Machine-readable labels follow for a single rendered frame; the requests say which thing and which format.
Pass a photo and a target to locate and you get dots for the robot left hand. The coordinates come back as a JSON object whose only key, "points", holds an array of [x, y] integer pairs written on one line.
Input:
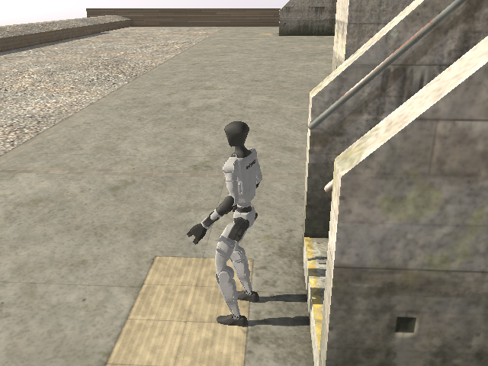
{"points": [[198, 231]]}

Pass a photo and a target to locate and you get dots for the robot left forearm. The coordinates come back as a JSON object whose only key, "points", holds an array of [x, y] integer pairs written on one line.
{"points": [[223, 208]]}

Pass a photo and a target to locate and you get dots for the robot shin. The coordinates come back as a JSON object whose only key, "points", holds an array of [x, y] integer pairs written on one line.
{"points": [[228, 290], [242, 272]]}

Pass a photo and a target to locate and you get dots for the right robot shin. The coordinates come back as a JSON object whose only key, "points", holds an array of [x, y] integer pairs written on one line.
{"points": [[242, 272]]}

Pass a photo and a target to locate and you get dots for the left robot upper arm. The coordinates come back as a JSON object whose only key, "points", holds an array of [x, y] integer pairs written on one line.
{"points": [[230, 170]]}

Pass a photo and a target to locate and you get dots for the left robot shin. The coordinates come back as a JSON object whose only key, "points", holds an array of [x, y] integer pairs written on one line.
{"points": [[228, 290]]}

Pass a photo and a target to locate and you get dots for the right robot upper arm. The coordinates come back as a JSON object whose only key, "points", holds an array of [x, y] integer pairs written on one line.
{"points": [[258, 170]]}

